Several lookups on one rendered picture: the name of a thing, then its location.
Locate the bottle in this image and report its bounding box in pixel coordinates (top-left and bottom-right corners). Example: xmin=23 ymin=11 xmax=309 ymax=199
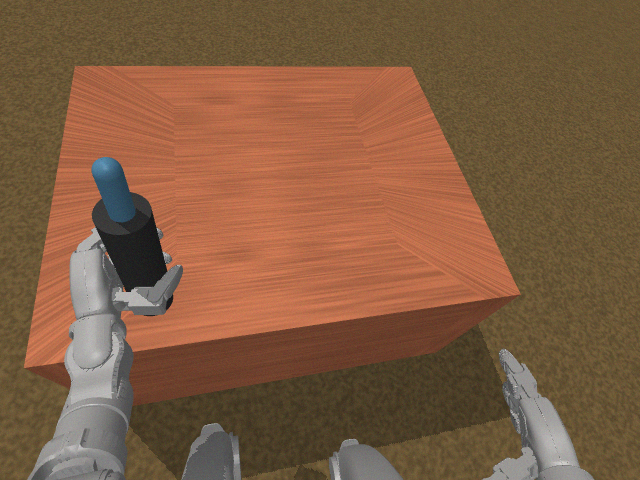
xmin=91 ymin=157 xmax=173 ymax=316

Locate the left robot arm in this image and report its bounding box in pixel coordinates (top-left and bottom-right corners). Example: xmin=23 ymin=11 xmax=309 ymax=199
xmin=27 ymin=313 xmax=134 ymax=480

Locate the left robot hand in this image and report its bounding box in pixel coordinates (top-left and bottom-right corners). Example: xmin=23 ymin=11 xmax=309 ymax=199
xmin=69 ymin=227 xmax=183 ymax=320

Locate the right robot hand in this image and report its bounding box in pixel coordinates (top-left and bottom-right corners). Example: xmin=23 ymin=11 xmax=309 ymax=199
xmin=482 ymin=349 xmax=580 ymax=480

